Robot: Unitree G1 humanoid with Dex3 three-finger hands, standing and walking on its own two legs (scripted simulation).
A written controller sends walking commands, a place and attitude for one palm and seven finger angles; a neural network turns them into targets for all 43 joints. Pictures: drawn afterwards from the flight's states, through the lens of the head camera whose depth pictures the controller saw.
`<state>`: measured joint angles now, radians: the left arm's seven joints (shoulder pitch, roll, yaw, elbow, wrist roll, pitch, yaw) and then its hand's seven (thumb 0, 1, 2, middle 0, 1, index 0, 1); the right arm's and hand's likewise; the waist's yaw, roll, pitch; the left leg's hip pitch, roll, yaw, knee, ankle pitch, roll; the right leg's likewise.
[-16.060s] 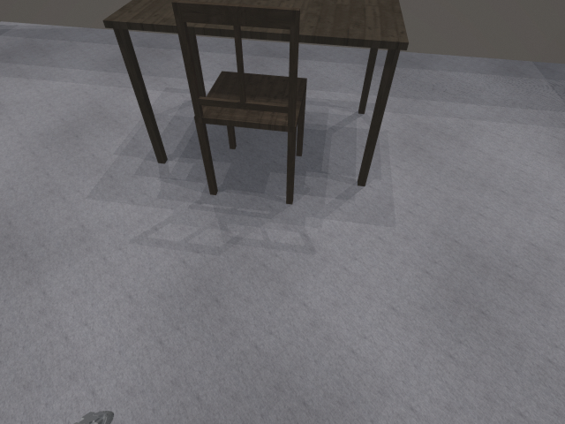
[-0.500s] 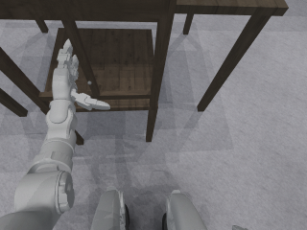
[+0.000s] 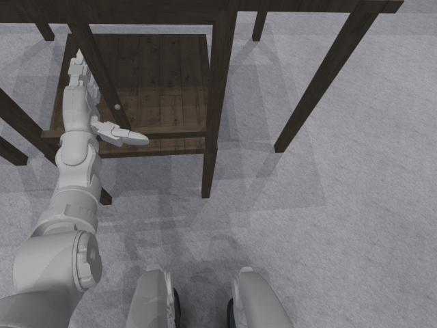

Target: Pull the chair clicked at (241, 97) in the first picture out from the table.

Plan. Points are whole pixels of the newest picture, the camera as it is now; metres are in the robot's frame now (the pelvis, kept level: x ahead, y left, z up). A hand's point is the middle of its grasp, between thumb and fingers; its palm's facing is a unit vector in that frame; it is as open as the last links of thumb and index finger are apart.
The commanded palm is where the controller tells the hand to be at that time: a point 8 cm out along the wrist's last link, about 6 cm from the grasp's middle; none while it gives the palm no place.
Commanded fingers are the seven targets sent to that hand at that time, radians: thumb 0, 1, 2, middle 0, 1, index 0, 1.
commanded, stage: push the fingers through the gap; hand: left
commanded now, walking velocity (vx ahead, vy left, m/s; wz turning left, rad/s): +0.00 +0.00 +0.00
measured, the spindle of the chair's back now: (108, 89) +0.53 +0.16 +0.04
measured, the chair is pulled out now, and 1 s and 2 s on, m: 0.00 0.00 0.03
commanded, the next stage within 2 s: hook a spindle and tug to test in 0.10 s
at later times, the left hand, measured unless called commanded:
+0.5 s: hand (119, 107) +0.50 +0.14 +0.04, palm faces +0.02 -1.00 -0.03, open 15.9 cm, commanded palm +0.47 +0.18 +0.04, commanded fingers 0.00 -0.44 0.32 -0.34 -0.96 -0.34 -0.96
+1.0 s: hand (120, 104) +0.50 +0.14 +0.04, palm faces +0.03 -1.00 -0.03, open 6.8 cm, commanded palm +0.48 +0.18 +0.04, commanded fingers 0.00 0.90 0.90 -0.50 -1.45 -0.50 -1.45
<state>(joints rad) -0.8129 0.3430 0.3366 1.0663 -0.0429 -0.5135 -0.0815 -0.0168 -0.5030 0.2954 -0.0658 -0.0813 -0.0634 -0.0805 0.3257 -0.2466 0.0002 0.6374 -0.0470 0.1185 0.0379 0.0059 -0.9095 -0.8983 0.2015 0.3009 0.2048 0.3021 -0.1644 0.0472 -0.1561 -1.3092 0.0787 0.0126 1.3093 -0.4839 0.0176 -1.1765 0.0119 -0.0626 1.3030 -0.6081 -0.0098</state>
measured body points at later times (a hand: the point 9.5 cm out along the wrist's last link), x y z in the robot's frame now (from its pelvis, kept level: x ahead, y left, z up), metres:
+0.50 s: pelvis +0.00 +0.00 +0.00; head +0.15 +0.02 +0.42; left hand +0.49 +0.20 +0.04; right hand +0.04 -0.26 -0.12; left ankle +0.06 +0.11 -0.61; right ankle +0.00 -0.12 -0.61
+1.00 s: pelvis +0.00 +0.00 +0.00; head +0.16 +0.02 +0.42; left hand +0.50 +0.20 +0.04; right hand +0.02 -0.26 -0.12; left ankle +0.06 +0.11 -0.61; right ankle +0.00 -0.12 -0.61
